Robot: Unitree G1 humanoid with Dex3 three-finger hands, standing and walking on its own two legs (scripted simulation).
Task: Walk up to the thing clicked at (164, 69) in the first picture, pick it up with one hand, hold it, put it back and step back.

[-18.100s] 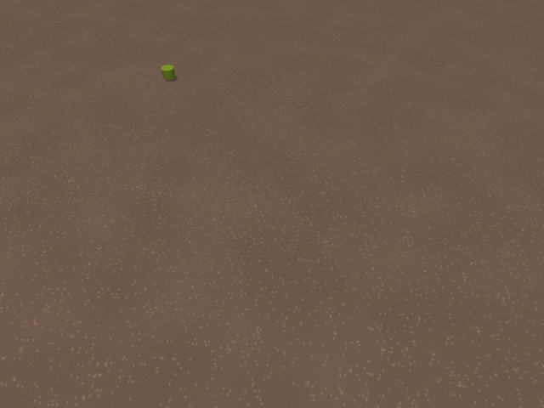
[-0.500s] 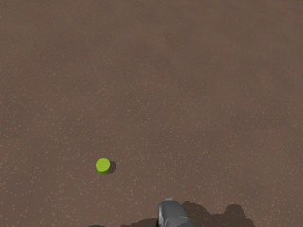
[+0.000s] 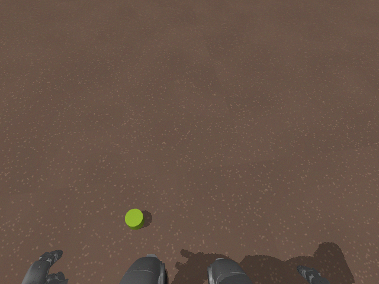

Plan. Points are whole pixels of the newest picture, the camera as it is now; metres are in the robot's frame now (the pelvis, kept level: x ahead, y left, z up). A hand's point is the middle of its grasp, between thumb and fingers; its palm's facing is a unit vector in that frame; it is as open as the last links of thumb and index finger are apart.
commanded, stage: walk up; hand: left
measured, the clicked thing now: (135, 219) +0.42 +0.25 -0.71
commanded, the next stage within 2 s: stand in 1.76 s
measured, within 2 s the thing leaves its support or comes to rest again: neither
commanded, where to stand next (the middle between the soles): +0.05 -0.01 m, yaw +1 degrees
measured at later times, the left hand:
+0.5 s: hand out of the picture +0.02 +0.25 -0.13, palm faces +0.03 -0.92 -0.40, open 7.4 cm
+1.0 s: hand out of the picture +0.03 +0.25 -0.12, palm faces +0.04 -0.94 -0.34, open 7.4 cm
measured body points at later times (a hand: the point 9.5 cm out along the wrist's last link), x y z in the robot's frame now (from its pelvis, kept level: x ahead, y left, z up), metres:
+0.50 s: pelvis -0.05 -0.02 +0.02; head +0.00 -0.03 +0.46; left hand +0.02 +0.30 -0.10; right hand +0.05 -0.33 -0.12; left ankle -0.04 +0.12 -0.71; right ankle -0.03 -0.14 -0.70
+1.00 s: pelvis -0.04 -0.01 +0.03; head -0.02 -0.01 +0.48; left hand +0.03 +0.30 -0.10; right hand +0.05 -0.30 -0.10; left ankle -0.04 +0.12 -0.71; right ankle -0.02 -0.14 -0.71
